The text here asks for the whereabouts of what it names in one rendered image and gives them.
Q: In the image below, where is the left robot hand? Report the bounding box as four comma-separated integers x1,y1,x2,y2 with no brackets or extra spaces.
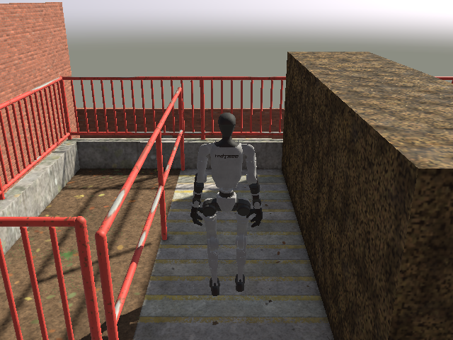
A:
190,206,207,226

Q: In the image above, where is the robot thigh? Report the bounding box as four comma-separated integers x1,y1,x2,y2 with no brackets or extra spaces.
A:
235,198,251,249
202,198,219,251

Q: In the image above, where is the robot right thigh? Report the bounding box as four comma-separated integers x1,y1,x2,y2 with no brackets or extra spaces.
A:
235,198,251,249

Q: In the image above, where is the right robot hand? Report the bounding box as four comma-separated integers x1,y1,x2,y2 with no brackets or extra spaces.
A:
246,207,263,227

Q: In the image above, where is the left robot forearm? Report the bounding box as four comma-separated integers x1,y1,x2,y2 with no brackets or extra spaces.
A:
192,173,204,208

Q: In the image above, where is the right robot forearm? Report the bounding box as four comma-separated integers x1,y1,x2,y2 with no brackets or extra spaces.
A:
249,174,262,209

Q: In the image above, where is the robot left thigh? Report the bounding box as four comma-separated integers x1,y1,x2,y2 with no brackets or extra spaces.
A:
202,198,219,251

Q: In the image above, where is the left robot upper arm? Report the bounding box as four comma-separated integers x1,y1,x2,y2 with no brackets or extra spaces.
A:
196,143,212,183

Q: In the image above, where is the right robot upper arm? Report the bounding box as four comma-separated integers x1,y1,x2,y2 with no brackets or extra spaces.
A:
242,144,257,184

